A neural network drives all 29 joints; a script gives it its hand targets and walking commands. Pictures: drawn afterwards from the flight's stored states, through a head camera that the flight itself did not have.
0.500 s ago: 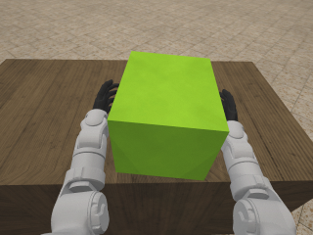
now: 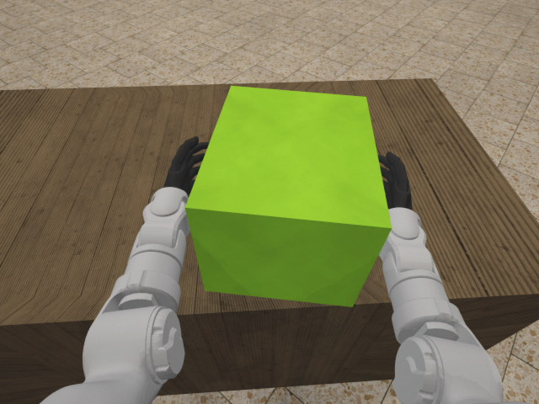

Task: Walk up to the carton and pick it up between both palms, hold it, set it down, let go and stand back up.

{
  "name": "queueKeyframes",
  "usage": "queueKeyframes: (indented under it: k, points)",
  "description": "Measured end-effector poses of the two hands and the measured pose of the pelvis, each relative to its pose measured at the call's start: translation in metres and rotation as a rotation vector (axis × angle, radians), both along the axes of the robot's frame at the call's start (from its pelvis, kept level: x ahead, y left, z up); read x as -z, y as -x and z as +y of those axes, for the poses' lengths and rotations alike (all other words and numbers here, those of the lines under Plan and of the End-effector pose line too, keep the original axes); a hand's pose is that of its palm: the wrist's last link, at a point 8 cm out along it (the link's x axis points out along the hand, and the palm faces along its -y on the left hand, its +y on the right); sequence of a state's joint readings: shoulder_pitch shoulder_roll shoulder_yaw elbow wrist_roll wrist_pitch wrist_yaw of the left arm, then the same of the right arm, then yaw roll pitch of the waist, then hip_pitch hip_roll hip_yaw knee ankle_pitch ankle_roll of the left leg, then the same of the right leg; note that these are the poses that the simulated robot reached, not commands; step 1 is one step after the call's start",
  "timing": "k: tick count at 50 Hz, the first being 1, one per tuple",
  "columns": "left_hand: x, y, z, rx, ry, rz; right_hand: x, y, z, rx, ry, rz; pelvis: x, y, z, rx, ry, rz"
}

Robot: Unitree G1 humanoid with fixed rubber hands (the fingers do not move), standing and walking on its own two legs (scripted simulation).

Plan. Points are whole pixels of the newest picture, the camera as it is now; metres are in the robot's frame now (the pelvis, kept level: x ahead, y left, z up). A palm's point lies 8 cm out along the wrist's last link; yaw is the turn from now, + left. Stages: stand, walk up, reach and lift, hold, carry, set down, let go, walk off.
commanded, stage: set down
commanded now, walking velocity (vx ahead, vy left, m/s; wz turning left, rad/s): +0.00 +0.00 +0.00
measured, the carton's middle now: (288, 190) +0.44 -0.04 +0.06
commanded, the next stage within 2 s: none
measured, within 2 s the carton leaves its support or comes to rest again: rests again in 1.46 s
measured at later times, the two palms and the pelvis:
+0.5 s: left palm (182, 188) +0.44 +0.13 +0.08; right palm (387, 211) +0.37 -0.20 +0.06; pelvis +0.01 +0.01 +0.00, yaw +0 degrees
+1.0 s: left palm (188, 195) +0.44 +0.13 +0.06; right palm (388, 221) +0.36 -0.20 +0.05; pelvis -0.01 +0.00 -0.01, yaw +1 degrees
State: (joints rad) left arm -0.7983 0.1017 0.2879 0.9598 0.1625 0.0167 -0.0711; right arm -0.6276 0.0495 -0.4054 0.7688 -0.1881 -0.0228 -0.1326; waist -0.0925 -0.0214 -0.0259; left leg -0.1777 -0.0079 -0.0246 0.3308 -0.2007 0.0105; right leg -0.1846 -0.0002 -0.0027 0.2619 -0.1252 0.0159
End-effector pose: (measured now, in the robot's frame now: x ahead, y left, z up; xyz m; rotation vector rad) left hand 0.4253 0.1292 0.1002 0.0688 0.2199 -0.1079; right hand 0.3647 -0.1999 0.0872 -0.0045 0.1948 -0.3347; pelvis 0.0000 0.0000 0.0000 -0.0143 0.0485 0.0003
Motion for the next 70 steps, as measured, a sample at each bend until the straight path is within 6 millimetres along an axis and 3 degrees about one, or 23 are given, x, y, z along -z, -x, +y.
queueKeyframes:
  k: [18,41,70]
  points:
    - [0.023,-0.015,0.007,0.029,-0.038,0.047,0.023,-0.006,0.008,0.027,-0.026,0.046,0.003,-0.010,0.005,-0.015,0.014,0.051]
    - [0.033,-0.017,-0.006,0.053,-0.029,0.064,0.040,0.003,-0.002,0.057,-0.036,0.059,0.005,0.009,0.001,-0.011,0.005,0.138]
    - [0.051,-0.026,0.003,0.060,-0.015,0.028,0.047,-0.008,0.006,0.057,-0.010,0.021,0.006,0.005,-0.002,-0.023,0.015,0.166]
